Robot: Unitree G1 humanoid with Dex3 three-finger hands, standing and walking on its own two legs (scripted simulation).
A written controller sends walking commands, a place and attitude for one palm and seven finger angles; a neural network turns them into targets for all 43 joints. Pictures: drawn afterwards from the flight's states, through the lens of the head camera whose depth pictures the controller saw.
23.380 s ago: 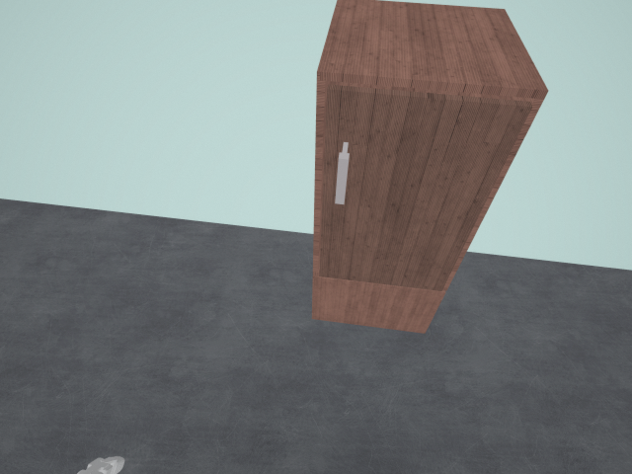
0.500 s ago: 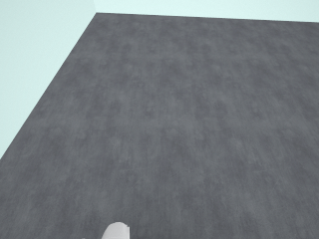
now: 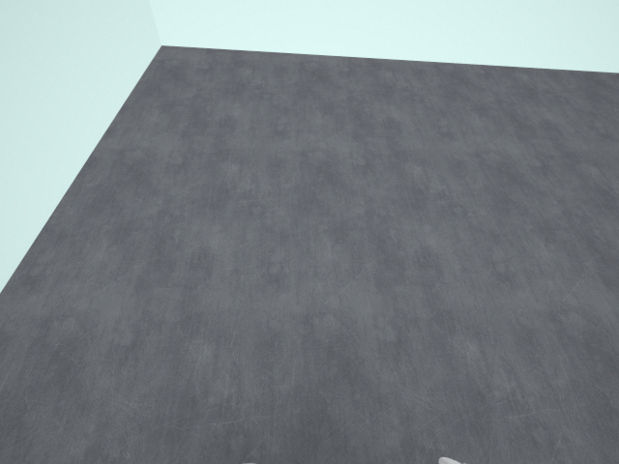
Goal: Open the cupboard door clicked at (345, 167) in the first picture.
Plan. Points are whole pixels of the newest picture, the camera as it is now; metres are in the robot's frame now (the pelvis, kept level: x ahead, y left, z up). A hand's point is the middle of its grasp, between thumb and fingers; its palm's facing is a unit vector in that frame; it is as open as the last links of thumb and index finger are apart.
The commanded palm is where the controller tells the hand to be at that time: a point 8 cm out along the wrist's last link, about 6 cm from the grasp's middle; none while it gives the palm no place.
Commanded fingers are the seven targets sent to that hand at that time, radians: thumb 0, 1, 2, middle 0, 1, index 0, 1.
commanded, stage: turn to face it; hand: left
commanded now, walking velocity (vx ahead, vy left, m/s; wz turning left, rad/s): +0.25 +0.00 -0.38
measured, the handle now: out of the picture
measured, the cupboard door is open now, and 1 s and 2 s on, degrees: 45 45 45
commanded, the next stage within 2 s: none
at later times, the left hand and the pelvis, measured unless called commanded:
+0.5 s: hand (248, 367) +0.28 +0.13 -0.16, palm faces +0.12 -0.98 -0.19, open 7.3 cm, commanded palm none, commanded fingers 0.00 0.90 0.90 -0.20 -0.30 -0.20 -0.30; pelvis +0.18 -0.05 +0.01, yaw +9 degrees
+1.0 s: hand (221, 389) +0.24 +0.16 -0.14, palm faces +0.44 -0.83 -0.34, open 7.4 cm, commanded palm none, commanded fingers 0.00 0.90 0.90 -0.20 -0.30 -0.20 -0.30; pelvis +0.25 -0.08 +0.00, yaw +26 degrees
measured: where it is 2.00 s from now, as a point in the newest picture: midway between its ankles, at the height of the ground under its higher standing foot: (362, 444)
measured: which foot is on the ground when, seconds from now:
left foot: down 0.00-0.30, up 0.32-0.62, down 0.64-0.98, up 1.00-1.00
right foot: up 0.00-0.26, down 0.28-0.62, up 0.64-0.96, down 0.98-1.00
